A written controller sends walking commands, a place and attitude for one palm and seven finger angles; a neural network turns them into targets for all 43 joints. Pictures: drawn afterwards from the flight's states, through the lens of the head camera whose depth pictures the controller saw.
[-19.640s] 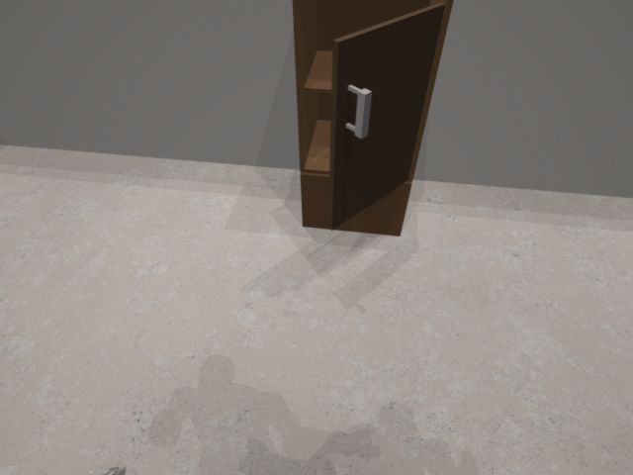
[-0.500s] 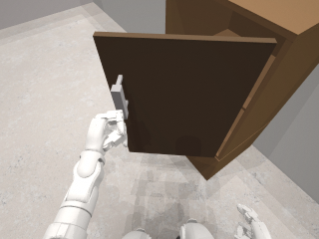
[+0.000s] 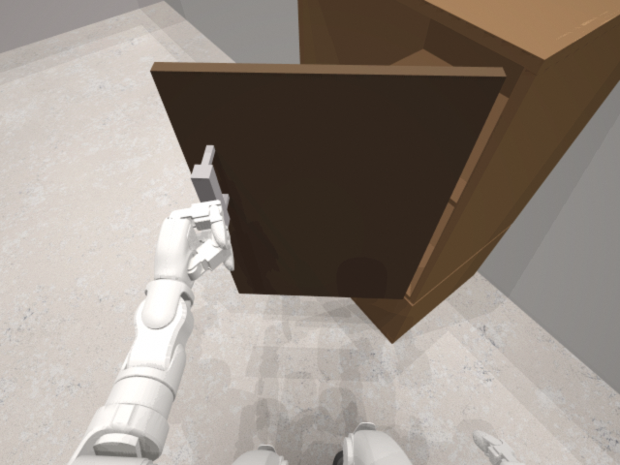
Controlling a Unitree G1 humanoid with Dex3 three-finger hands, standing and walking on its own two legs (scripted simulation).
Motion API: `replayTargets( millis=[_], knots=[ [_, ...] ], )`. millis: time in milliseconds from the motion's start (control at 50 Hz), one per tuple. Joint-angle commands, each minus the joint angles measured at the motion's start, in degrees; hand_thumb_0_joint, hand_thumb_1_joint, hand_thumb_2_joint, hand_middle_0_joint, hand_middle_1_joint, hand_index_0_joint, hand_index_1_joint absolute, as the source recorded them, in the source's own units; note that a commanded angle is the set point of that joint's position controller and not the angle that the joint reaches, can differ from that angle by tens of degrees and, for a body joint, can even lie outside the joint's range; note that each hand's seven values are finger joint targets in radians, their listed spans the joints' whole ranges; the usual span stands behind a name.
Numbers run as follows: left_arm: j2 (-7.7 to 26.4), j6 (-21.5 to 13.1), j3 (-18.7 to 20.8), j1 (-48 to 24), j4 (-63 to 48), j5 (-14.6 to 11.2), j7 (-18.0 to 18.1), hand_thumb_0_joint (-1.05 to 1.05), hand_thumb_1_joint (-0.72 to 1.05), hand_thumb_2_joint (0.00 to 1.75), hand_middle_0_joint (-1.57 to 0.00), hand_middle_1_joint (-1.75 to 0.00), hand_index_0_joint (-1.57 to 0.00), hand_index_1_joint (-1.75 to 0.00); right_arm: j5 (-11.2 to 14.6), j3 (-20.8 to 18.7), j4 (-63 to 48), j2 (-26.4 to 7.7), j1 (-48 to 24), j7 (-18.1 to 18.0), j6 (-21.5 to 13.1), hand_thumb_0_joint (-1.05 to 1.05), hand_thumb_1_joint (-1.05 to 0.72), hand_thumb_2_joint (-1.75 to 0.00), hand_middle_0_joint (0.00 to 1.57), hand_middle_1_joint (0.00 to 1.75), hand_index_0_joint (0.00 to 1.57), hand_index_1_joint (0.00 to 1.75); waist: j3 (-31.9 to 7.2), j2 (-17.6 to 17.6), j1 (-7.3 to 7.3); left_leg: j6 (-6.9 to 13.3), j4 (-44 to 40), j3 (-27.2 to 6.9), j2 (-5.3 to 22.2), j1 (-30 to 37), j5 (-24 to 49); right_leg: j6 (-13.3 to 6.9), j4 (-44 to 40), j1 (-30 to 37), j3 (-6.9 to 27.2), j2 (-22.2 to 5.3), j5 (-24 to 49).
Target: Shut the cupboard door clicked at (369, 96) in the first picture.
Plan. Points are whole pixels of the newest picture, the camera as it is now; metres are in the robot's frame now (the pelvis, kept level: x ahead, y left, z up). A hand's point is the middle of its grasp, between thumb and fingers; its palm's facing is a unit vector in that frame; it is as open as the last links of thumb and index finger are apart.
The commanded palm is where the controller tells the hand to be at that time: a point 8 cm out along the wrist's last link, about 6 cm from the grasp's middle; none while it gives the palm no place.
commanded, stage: bring the fist close to the handle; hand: left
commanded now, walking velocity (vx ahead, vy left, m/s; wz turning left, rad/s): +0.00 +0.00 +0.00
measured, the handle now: (215, 189) +0.48 +0.15 +0.05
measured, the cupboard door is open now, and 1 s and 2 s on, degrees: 50 36 26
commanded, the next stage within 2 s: push the door shut along its arc in 0.02 s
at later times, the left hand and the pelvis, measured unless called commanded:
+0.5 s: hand (223, 223) +0.41 +0.12 +0.06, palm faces -0.14 -0.99 -0.03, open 3.2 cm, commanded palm +0.41 +0.17 +0.05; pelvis -0.01 +0.01 -0.01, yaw +1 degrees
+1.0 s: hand (255, 184) +0.49 +0.09 +0.05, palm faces -0.29 -0.96 -0.05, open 3.1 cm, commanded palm +0.48 +0.14 +0.05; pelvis -0.01 +0.03 -0.03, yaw +0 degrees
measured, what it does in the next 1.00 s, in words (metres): stands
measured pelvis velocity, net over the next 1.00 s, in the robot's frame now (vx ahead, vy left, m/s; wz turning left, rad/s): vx -0.01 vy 0.03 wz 0.00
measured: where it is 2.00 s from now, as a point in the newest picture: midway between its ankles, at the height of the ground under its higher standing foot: outside the picture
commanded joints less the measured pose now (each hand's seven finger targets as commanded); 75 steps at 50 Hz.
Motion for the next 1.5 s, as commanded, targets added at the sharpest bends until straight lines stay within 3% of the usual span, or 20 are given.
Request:
replayTargets(
  millis=[0, 100, 180, 360, 460, 580, 660, 740, 820, 860, 980, 1040, 1120, 1160, 1200, 1260, 1340, 1420, 1460, 1480],
  knots=[
    [8.46, -4.87, 3.9, -20.0, -11.16, -1.53, -1.33, 0.0, 0.9, 0.9, -1.3, -1.5, -1.3, -1.5, 0.07, -2.29, -7.07, -6.78, -0.83, -0.86, -3.07, 0.0, -0.9, -0.9, 0.2, 0.3, 0.2, 0.3, -19.15, -3.7, -0.48, -0.46, -7.34, -0.76, 0.84, -4.74, 8.65, 2.84, -9.55, 24.77, 9.37, -3.31, 5.28],
    [7.78, -4.71, 3.92, -17.46, -9.57, -2.51, -3.23, 0.0, 0.9, 0.9, -1.3, -1.5, -1.3, -1.5, 0.27, -2.2, -7.39, -6.79, -0.73, -0.74, -3.21, 0.0, -0.9, -0.9, 0.2, 0.3, 0.2, 0.3, -19.55, -4.71, 0.03, -0.54, -7.23, -0.77, 0.91, -4.91, 10.79, 2.81, -8.5, 25.74, 8.86, -3.15, 9.16],
    [9.07, -4.53, 2.87, -27.41, -7.47, -1.88, -4.65, 0.0, 0.9, 0.9, -1.3, -1.5, -1.3, -1.5, 0.53, -2.15, -6.27, -7.19, -0.41, -1.26, -3.28, 0.0, -0.9, -0.9, 0.2, 0.3, 0.2, 0.3, -17.87, -4.09, -2.51, -0.39, -6.57, -1.45, 1.19, -4.86, 8.09, 2.94, -8.31, 21.74, 8.58, -3.09, 5.72],
    [8.8, -4.27, 2.46, -35.4, 0.28, -1.96, -7.28, 0.0, 0.9, 0.9, -1.3, -1.5, -1.3, -1.5, 0.47, -2.2, -5.04, -7.87, 1.71, -1.15, -3.94, 0.0, -0.9, -0.9, 0.2, 0.3, 0.2, 0.3, -22.85, -0.37, -2.61, -0.9, -6.06, -2.96, 1.22, -2.01, 13.2, 2.1, -3.89, 19.06, 5.49, -2.02, 12.33],
    [9.35, -4.4, 2.37, -40.79, 3.07, -1.81, -8.22, 0.0, 0.9, 0.9, -1.3, -1.5, -1.3, -1.5, 0.39, -2.47, -4.29, -8.54, 3.64, -0.83, -3.74, 0.0, -0.9, -0.9, 0.2, 0.3, 0.2, 0.3, -23.53, -1.36, -3.66, -1.12, -5.67, -3.77, 1.56, -1.17, 15.01, 2.07, -3.03, 17.1, 4.77, -1.65, 13.27],
    [9.1, -4.67, 1.32, -51.65, 10.25, -1.21, -8.8, 0.0, 0.9, 0.9, -1.3, -1.5, -1.3, -1.5, 0.3, -2.44, -2.21, -9.15, 5.5, -0.85, -3.37, 0.0, -0.9, -0.9, 0.2, 0.3, 0.2, 0.3, -21.6, -1.75, -6.58, -0.95, -5.22, -4.94, 1.68, -1.47, 11.21, 2.12, -3.14, 11.39, 4.12, -1.23, 8.34],
    [7.95, -5.19, -0.27, -55.38, 13.56, -0.77, -9.74, 0.0, 0.9, 0.9, -1.3, -1.5, -1.3, -1.5, 0.0, -2.46, -1.5, -9.79, 6.84, -0.52, -3.48, 0.0, -0.9, -0.9, 0.2, 0.3, 0.2, 0.3, -23.72, 1.4, -7.23, -1.6, -5.18, -6.78, 2.02, 1.89, 12.49, 1.72, -1.89, 7.28, 3.1, -1.04, 7.07],
    [13.4, -4.61, 4.95, -58.08, 18.7, -1.0, -9.41, 0.0, 0.9, 0.9, -1.3, -1.5, -1.3, -1.5, -0.43, -2.32, -0.87, -10.86, 8.84, -0.55, -3.05, 0.0, -0.9, -0.9, 0.2, 0.3, 0.2, 0.3, -23.29, -0.45, -7.3, -1.2, -4.4, -6.91, 1.79, -1.53, 11.79, 1.66, -1.35, 7.28, 3.29, -0.69, 6.5],
    [11.57, -5.05, 2.31, -62.13, 19.41, 0.54, -9.73, 0.0, 0.9, 0.9, -1.3, -1.5, -1.3, -1.5, -0.91, -2.47, -0.66, -10.91, 10.25, 0.15, -2.7, 0.0, -0.9, -0.9, 0.2, 0.3, 0.2, 0.3, -25.18, 1.65, -9.14, -1.44, -3.26, -7.77, 2.3, 0.29, 13.86, 1.84, -0.41, 4.32, 3.12, -0.78, 7.33],
    [14.68, -5.0, 4.77, -63.13, 20.24, 0.66, -10.05, 0.0, 0.9, 0.9, -1.3, -1.5, -1.3, -1.5, -1.08, -2.59, -0.45, -11.36, 11.37, 0.13, -2.36, 0.0, -0.9, -0.9, 0.2, 0.3, 0.2, 0.3, -27.02, 0.94, -9.05, -1.42, -2.45, -8.0, 2.54, 0.12, 15.98, 1.88, 0.4, 4.87, 3.17, -0.64, 9.05],
    [16.36, -3.27, 5.31, -67.35, 21.57, 1.07, -11.02, 0.0, 0.9, 0.9, -1.3, -1.5, -1.3, -1.5, -1.22, -2.34, -0.52, -11.41, 13.23, 0.26, -1.32, 0.0, -0.9, -0.9, 0.2, 0.3, 0.2, 0.3, -27.68, 1.65, -10.75, -1.02, -1.33, -7.86, 2.72, -1.0, 17.01, 2.12, 0.54, 4.56, 3.35, -0.4, 10.42],
    [19.22, -3.16, 7.52, -68.2, 19.76, 0.84, -11.45, 0.0, 0.9, 0.9, -1.3, -1.5, -1.3, -1.5, -1.34, -2.21, -1.42, -11.44, 14.14, 0.22, -1.21, 0.0, -0.9, -0.9, 0.2, 0.3, 0.2, 0.3, -31.25, 4.54, -9.57, -1.01, -0.88, -7.55, 2.43, -0.03, 20.16, 1.71, 1.18, 6.66, 3.61, -0.22, 13.15],
    [17.38, -1.91, 5.23, -69.5, 23.11, 1.47, -12.52, 0.0, 0.9, 0.9, -1.3, -1.5, -1.3, -1.5, -1.19, -2.09, -0.56, -11.3, 14.47, 0.37, -0.75, 0.0, -0.9, -0.9, 0.2, 0.3, 0.2, 0.3, -27.33, 2.08, -11.52, -0.56, -0.41, -7.24, 2.71, -2.66, 17.15, 2.18, 0.16, 5.14, 3.86, -0.11, 11.79],
    [19.15, -1.79, 6.1, -73.27, 22.84, 1.49, -12.84, 0.0, 0.9, 0.9, -1.3, -1.5, -1.3, -1.5, -1.38, -1.99, -0.16, -11.58, 15.06, 0.17, -0.99, 0.0, -0.9, -0.9, 0.2, 0.3, 0.2, 0.3, -28.32, 3.65, -12.21, -0.44, 0.03, -7.52, 2.74, -2.45, 16.63, 2.12, 0.48, 4.22, 3.86, -0.11, 11.24],
    [20.28, -0.98, 6.86, -73.82, 24.12, 1.37, -13.35, 0.0, 0.9, 0.9, -1.3, -1.5, -1.3, -1.5, -1.38, -1.88, -0.14, -11.6, 15.62, -0.01, -1.08, 0.0, -0.9, -0.9, 0.2, 0.3, 0.2, 0.3, -28.92, 1.73, -12.84, 0.05, 0.61, -6.93, 2.51, -4.34, 16.48, 2.17, 0.26, 6.18, 4.3, 0.02, 12.45],
    [22.4, -0.54, 7.96, -75.25, 23.51, 1.38, -14.41, 0.0, 0.9, 0.9, -1.3, -1.5, -1.3, -1.5, -1.52, -1.67, -0.17, -11.6, 15.92, -0.14, -1.38, 0.0, -0.9, -0.9, 0.2, 0.3, 0.2, 0.3, -31.48, 4.92, -12.44, -0.05, 1.57, -6.5, 2.44, -3.99, 18.41, 1.89, 1.1, 6.77, 4.53, 0.02, 14.58],
    [21.72, 0.37, 7.59, -75.2, 24.64, 1.36, -15.15, 0.0, 0.9, 0.9, -1.3, -1.5, -1.3, -1.5, -1.5, -1.55, -0.84, -11.43, 16.43, 0.03, -1.41, 0.0, -0.9, -0.9, 0.2, 0.3, 0.2, 0.3, -31.57, 4.67, -12.68, 0.15, 2.32, -6.27, 2.32, -4.82, 19.53, 1.76, 1.54, 6.92, 4.41, 0.3, 15.8],
    [24.94, 2.32, 9.41, -76.44, 27.53, 2.36, -15.37, 0.0, 0.9, 0.9, -1.3, -1.5, -1.3, -1.5, -1.61, -1.41, -0.47, -11.71, 17.01, -0.02, -1.16, 0.0, -0.9, -0.9, 0.2, 0.3, 0.2, 0.3, -30.13, 2.82, -13.38, 0.49, 3.41, -5.19, 2.33, -10.07, 16.52, 2.05, 1.21, 8.28, 5.29, 0.3, 14.78],
    [27.81, 2.22, 11.32, -77.26, 25.83, 2.47, -15.79, 0.0, 0.9, 0.9, -1.3, -1.5, -1.3, -1.5, -1.67, -1.39, -0.91, -11.89, 17.36, -0.25, -1.26, 0.0, -0.9, -0.9, 0.2, 0.3, 0.2, 0.3, -33.44, 3.43, -12.93, 0.59, 4.01, -4.83, 2.29, -10.32, 17.96, 1.87, 1.9, 10.4, 5.72, 0.28, 17.22],
    [26.17, 2.31, 9.69, -77.49, 25.01, 2.42, -16.3, 0.0, 0.9, 0.9, -1.3, -1.5, -1.3, -1.5, -1.58, -1.33, -1.21, -11.53, 16.98, -0.17, -1.37, 0.0, -0.9, -0.9, 0.2, 0.3, 0.2, 0.3, -34.42, 5.03, -12.84, 0.48, 4.15, -4.61, 2.11, -10.09, 18.52, 1.81, 2.12, 10.87, 5.98, 0.26, 18.15]
  ],
)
